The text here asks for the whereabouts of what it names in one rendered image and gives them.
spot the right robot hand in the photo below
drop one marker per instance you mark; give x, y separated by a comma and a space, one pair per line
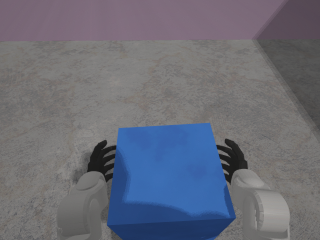
236, 160

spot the left robot hand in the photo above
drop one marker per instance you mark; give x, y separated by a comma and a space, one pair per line
97, 161

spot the carton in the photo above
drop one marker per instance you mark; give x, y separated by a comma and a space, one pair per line
168, 184

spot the robot left forearm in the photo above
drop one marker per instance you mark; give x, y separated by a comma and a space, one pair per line
79, 213

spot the robot right forearm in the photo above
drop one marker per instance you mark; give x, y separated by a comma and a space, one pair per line
266, 215

